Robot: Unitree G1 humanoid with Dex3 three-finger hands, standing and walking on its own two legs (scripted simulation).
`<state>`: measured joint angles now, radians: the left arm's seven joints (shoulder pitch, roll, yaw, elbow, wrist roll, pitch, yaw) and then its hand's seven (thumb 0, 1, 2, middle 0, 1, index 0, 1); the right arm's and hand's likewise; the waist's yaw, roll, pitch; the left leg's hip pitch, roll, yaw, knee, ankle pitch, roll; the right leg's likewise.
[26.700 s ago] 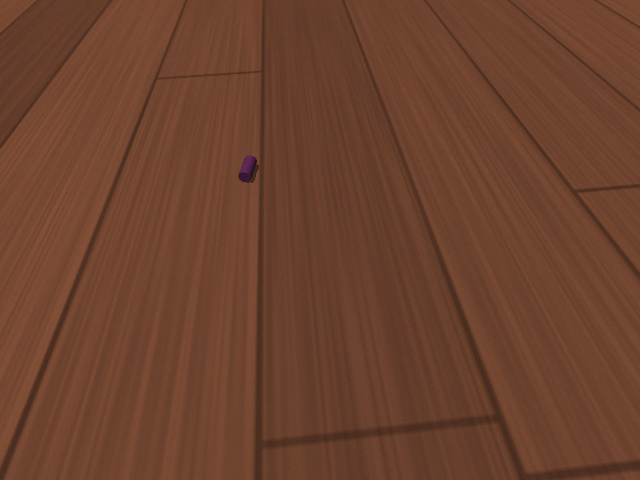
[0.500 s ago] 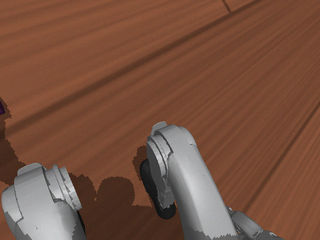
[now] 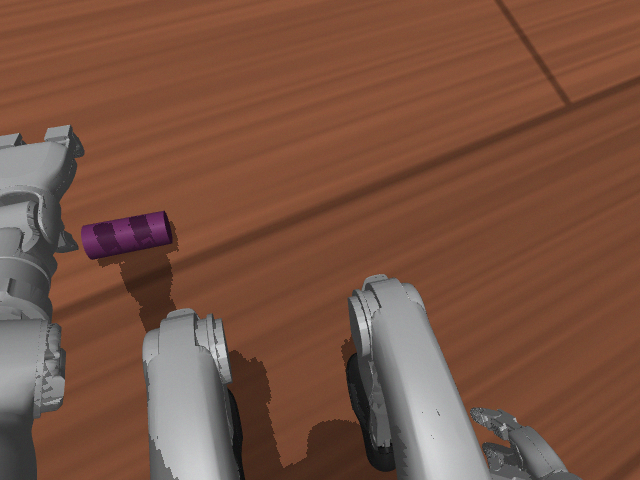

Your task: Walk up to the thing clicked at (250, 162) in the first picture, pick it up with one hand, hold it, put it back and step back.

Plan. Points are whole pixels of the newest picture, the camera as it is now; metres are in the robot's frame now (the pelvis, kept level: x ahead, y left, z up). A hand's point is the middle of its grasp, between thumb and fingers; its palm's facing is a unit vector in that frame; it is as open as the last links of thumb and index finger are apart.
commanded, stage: withdraw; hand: left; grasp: from above
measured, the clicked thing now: (129, 234) +0.50 +0.28 -0.33
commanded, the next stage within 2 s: home in 0.26 s
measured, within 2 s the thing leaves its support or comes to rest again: neither
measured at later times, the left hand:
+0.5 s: hand (103, 236) +0.46 +0.28 -0.21, palm faces -0.45 -0.07 -0.89, open 12.9 cm
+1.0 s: hand (67, 267) +0.37 +0.25 -0.04, palm faces -0.28 -0.67 -0.69, open 8.2 cm
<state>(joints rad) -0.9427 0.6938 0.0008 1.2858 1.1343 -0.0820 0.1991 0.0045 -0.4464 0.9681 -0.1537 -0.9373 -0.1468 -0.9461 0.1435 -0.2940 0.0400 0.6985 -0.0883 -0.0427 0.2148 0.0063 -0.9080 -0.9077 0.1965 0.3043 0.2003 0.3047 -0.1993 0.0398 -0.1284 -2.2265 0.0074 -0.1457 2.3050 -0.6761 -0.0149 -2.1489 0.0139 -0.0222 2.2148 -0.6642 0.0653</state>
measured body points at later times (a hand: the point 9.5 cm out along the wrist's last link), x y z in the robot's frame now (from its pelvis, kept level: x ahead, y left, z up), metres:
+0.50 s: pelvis -0.01 +0.00 -0.04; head +0.23 +0.08 +0.33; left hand +0.48 +0.28 -0.16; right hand +0.03 -0.27 -0.12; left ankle +0.08 +0.13 -0.33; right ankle +0.11 -0.14 -0.33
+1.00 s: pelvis +0.01 +0.00 +0.08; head +0.20 +0.04 +0.49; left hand +0.39 +0.29 +0.00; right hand +0.15 -0.27 -0.04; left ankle +0.08 +0.13 -0.33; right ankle +0.11 -0.14 -0.33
